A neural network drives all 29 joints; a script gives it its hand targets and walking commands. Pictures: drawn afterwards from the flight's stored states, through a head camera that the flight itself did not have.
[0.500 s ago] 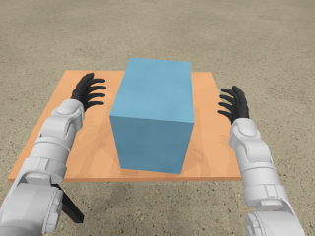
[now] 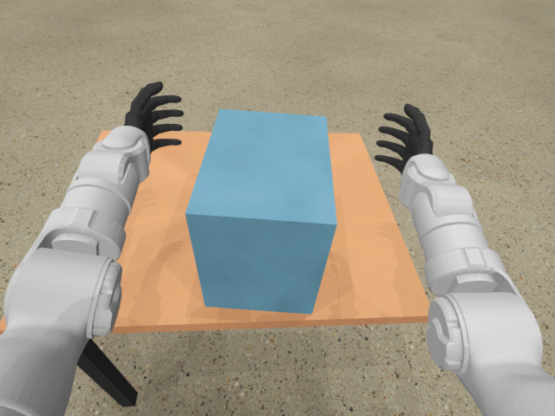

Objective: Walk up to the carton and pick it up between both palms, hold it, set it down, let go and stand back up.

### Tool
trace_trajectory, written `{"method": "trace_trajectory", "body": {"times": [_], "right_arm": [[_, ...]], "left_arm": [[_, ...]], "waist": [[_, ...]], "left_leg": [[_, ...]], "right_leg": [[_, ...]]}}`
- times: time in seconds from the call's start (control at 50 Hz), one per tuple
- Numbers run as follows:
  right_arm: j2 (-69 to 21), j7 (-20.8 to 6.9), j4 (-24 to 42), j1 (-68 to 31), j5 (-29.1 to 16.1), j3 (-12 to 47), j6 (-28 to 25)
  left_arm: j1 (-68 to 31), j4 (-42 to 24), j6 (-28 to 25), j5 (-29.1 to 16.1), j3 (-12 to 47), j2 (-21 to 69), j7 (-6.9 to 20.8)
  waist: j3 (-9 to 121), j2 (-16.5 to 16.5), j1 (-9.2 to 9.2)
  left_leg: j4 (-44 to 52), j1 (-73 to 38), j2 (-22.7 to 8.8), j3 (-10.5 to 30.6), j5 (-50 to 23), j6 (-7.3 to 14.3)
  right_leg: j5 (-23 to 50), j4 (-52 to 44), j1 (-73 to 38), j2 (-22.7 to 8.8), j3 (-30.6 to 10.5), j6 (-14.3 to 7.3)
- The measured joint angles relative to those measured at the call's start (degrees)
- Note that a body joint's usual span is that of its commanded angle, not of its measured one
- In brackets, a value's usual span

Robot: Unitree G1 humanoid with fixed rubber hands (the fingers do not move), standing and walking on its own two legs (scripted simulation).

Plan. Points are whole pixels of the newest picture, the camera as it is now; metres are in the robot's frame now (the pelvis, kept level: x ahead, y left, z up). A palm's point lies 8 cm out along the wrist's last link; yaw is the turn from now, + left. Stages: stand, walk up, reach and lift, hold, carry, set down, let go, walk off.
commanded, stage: reach and lift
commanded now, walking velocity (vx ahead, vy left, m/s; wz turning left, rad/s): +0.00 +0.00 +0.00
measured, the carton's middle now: (265, 211) +0.49 -0.02 +0.01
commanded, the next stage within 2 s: none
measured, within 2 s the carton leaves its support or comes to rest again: neither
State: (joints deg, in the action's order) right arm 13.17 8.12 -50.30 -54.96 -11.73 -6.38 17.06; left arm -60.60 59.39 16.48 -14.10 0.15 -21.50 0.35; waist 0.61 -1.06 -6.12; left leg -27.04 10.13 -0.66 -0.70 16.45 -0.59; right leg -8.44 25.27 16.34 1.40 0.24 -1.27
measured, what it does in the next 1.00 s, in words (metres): stands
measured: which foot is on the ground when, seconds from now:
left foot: down 0.00-1.00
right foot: down 0.00-1.00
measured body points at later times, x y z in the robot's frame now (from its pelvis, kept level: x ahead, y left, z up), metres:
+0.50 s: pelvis +0.00 +0.00 +0.00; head +0.03 +0.00 +0.45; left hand +0.49 +0.15 +0.16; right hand +0.44 -0.21 +0.15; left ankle -0.02 +0.12 -0.74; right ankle +0.05 -0.10 -0.74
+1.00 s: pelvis +0.00 -0.01 -0.01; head +0.08 +0.00 +0.44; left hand +0.49 +0.13 +0.08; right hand +0.45 -0.20 +0.07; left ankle -0.02 +0.12 -0.74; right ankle +0.05 -0.10 -0.74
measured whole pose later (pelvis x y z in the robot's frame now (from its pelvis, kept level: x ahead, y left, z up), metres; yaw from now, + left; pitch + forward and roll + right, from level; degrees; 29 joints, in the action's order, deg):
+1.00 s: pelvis +0.00 -0.01 -0.01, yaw +0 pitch +16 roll +1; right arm 5.2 9.3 -68.9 -54.5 -10.9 -6.7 -9.9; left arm -62.9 85.7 -15.9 -10.8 0.2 -15.8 -0.4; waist 7.4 -0.9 -6.7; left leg -27.0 28.7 -0.6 -0.7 14.1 -0.8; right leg -6.1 25.2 34.9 1.4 0.3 -1.9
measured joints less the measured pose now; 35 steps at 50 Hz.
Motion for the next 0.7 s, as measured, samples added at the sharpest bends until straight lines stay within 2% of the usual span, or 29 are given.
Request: {"method": "trace_trajectory", "body": {"times": [0.18, 0.26, 0.38, 0.48, 0.58, 0.7], "right_arm": [[-0.02, 0.00, -7.31, -4.63, 0.00, 0.00, -1.49], [-0.78, -0.01, -8.56, -4.67, 0.00, 0.09, -2.98], [-2.27, 0.07, -10.87, -4.66, 0.01, 0.10, -6.47], [-3.56, 0.18, -13.06, -4.48, 0.01, 0.11, -10.28], [-5.30, 0.77, -15.57, -4.18, 0.01, 0.11, -13.70], [-6.57, 1.00, -17.49, -2.97, 0.31, -0.30, -18.13]], "left_arm": [[-4.65, 7.52, -3.02, -0.02, 0.00, 0.00, -0.67], [-4.67, 9.38, -5.09, -0.03, 0.00, 0.00, -0.67], [-4.60, 14.13, -8.93, -0.03, 0.01, 0.86, -0.67], [-4.39, 15.30, -13.62, -0.03, 0.01, 2.43, -0.67], [-4.23, 20.49, -17.87, 0.61, 0.00, 3.71, -0.68], [-3.12, 23.05, -23.31, 0.82, 0.00, 4.46, -0.70]], "waist": [[0.74, 0.15, -0.53], [0.72, 0.42, -0.68], [0.72, 0.45, -0.68], [0.71, 0.12, -0.68], [0.89, 0.08, -0.69], [3.19, -0.04, -0.69]], "left_leg": [[0.00, 1.59, 0.00, 0.01, -0.05, 0.00], [0.00, 2.22, 0.00, 0.02, -0.09, 0.00], [0.00, 3.46, 0.00, 0.03, -0.34, 0.00], [0.00, 5.05, 0.01, 0.02, -0.77, 0.00], [0.00, 6.81, 0.01, 0.02, -1.18, 0.00], [0.01, 11.67, 0.01, 0.01, -1.97, -0.12]], "right_leg": [[0.06, -0.04, 1.56, 0.00, 0.00, 0.00], [0.12, -0.07, 2.18, 0.00, 0.00, 0.00], [0.35, -0.07, 3.41, 0.00, 0.01, 0.00], [0.79, -0.07, 5.00, 0.00, 0.01, -0.18], [1.19, -0.07, 6.77, 0.00, 0.01, -0.24], [1.99, -0.08, 11.63, 0.00, 0.01, -0.52]]}}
